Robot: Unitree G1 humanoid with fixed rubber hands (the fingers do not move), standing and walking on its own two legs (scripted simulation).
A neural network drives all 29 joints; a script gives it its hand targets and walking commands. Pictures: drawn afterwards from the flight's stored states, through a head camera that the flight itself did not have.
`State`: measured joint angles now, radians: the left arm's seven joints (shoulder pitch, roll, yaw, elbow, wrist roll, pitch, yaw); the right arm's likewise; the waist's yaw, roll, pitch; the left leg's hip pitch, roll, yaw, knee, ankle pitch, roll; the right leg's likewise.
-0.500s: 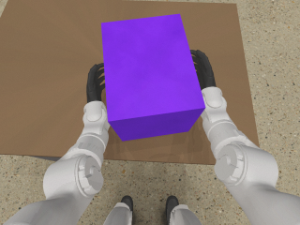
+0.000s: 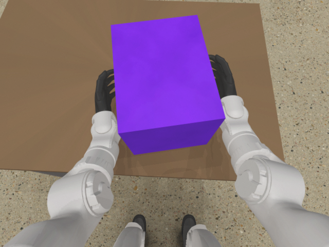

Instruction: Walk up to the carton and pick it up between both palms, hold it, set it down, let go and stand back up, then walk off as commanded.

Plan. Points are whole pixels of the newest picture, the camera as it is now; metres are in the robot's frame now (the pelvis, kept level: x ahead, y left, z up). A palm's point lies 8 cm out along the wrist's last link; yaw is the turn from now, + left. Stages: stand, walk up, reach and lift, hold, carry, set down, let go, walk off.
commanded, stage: reach and lift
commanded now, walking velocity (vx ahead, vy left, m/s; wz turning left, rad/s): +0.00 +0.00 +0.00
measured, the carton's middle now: (163, 90) +0.47 +0.04 -0.01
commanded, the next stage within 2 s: none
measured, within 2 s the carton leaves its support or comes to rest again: leaves its support in 1.82 s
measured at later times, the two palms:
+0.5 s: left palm (104, 108) +0.42 +0.18 -0.02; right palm (223, 94) +0.46 -0.10 +0.00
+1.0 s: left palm (104, 114) +0.40 +0.18 -0.02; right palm (223, 98) +0.45 -0.10 +0.00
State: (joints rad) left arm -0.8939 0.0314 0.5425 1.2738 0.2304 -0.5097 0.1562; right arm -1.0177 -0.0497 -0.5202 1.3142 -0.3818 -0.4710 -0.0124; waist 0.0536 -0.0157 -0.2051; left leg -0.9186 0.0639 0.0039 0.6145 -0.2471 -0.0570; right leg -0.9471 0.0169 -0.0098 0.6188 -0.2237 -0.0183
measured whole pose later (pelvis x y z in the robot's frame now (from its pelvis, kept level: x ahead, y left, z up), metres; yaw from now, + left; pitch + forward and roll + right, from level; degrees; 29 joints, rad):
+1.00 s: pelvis +0.00 +0.00 +0.00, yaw +0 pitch +32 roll +0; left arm -0.84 0.02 0.49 1.33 0.12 -0.66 0.15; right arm -1.02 -0.08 -0.36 1.57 -0.28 -0.75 -0.12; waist 0.05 -0.02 -0.22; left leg -0.92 0.06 0.00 0.61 -0.25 -0.06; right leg -0.95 0.02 -0.01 0.62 -0.22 -0.02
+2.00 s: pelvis -0.03 +0.01 +0.00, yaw +0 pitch +28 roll +0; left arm -0.66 0.02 0.16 1.21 -0.18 -0.41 0.21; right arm -0.79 -0.07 0.03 1.28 0.00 -0.40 -0.15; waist 0.05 0.02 -0.37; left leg -0.90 0.06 0.00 0.64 -0.23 -0.06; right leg -0.92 0.02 -0.01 0.62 -0.19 -0.02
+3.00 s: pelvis -0.06 +0.01 +0.02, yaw +1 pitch +2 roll +0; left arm -0.86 0.11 0.17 0.97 -0.02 0.29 0.16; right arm -0.80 0.01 -0.22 0.86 0.04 0.28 -0.18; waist 0.05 0.02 -0.17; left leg -0.41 0.04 -0.01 0.60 -0.22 -0.04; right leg -0.42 0.00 -0.01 0.58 -0.19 0.00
